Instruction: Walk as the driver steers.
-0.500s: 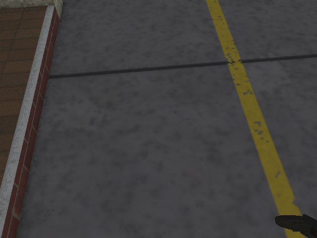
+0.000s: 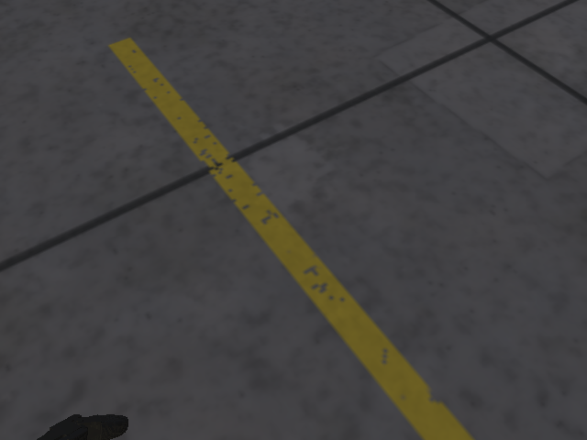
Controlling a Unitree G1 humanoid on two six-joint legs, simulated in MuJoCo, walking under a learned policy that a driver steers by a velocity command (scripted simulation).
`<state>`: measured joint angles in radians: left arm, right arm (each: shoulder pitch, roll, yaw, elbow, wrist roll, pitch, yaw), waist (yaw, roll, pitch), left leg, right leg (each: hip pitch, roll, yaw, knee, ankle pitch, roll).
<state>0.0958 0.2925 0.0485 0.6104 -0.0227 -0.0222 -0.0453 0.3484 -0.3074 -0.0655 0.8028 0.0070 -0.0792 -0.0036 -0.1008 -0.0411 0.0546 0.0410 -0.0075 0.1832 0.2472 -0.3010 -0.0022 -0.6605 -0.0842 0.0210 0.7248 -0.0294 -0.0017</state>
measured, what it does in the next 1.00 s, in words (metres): walks ahead: right foot, then left foot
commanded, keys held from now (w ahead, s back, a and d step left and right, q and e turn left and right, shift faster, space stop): no key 1.00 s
